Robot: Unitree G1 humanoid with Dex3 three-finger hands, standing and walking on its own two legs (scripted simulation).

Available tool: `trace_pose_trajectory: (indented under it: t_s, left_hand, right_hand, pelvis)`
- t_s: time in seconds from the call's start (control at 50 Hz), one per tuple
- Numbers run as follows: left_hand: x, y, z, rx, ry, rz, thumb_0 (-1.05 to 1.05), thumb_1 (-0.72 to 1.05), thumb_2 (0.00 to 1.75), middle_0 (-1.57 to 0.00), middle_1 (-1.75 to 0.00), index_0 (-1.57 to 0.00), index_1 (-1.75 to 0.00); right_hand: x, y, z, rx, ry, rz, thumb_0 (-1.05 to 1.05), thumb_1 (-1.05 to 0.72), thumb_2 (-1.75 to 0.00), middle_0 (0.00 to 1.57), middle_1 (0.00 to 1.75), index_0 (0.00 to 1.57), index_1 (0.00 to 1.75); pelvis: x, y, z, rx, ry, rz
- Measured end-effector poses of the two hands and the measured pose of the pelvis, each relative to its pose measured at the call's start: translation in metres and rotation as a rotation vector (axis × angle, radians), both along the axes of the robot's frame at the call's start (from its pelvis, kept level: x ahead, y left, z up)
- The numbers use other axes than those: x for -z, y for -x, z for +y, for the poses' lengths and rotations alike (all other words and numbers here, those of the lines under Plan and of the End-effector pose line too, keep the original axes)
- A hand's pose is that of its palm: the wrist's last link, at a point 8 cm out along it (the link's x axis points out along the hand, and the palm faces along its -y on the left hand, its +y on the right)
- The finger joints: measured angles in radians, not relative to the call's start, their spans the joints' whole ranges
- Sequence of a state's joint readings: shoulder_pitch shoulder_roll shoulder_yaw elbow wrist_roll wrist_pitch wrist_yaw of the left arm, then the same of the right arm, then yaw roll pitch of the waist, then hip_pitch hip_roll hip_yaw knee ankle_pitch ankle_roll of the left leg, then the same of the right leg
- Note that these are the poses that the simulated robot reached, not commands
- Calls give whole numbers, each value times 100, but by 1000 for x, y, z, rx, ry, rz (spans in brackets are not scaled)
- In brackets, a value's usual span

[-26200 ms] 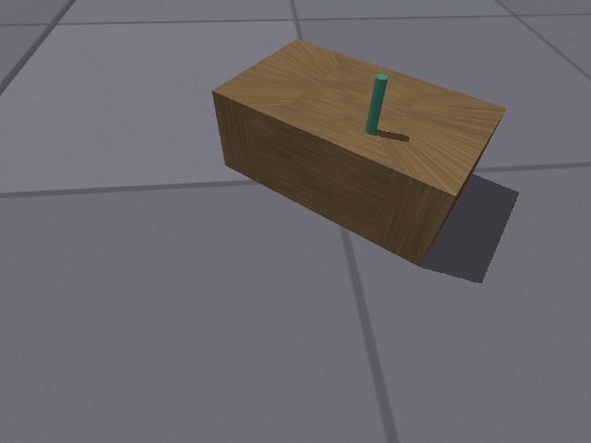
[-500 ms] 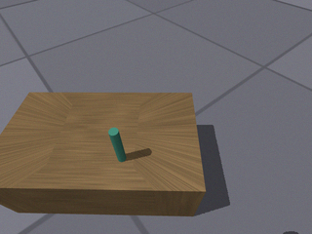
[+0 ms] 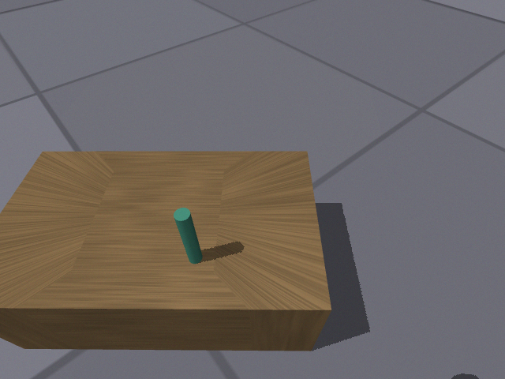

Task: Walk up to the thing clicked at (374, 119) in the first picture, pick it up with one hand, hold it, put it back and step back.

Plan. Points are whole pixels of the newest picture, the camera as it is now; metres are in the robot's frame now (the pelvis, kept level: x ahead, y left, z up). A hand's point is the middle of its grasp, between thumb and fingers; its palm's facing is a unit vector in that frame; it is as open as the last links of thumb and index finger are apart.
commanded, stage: stand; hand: left
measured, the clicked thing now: (189, 238) +0.51 +0.18 -0.25
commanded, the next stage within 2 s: step back in 1.08 s
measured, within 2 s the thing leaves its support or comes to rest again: neither
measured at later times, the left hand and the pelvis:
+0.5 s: hand out of the picture +0.06 +0.25 -0.15, palm faces +0.00 -0.94 -0.35, open 7.4 cm; pelvis -0.01 +0.00 +0.00, yaw +0 degrees
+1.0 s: hand out of the picture +0.07 +0.26 -0.15, palm faces -0.01 -0.93 -0.36, open 7.4 cm; pelvis -0.01 +0.00 +0.00, yaw -1 degrees
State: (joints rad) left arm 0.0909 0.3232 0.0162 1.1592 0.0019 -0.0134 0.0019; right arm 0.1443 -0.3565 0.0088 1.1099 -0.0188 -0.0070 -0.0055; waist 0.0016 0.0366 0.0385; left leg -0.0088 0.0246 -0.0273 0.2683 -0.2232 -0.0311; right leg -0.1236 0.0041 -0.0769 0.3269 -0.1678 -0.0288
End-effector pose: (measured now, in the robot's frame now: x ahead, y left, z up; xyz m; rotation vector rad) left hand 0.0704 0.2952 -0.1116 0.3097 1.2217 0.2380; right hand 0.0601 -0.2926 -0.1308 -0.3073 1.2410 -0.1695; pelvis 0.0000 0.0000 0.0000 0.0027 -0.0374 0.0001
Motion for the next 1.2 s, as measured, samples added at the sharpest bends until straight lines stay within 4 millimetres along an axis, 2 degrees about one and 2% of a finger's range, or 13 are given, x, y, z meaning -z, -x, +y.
trace_pose_trajectory:
  t_s: [0.6,1.08,1.2]
  left_hand:
    - [3,15,3,9,4,23,0,90,90,-20,-30,-21,-31]
    - [3,7,4,22,5,19,0,90,90,-20,-30,-21,-30]
    - [5,6,16,8,-11,-4,0,90,90,-20,-30,-21,-30]
  right_hand:
    - [-1,19,1,18,-2,22,1,-90,-89,21,30,20,30]
    - [-2,13,2,16,2,15,1,-90,-89,21,30,20,30]
    - [0,13,-3,29,20,21,1,-90,-89,21,30,20,30]
  pelvis:
    - [0,8,2,8,0,-2]
    - [0,5,4,13,0,4]
    - [5,23,9,16,-1,13]
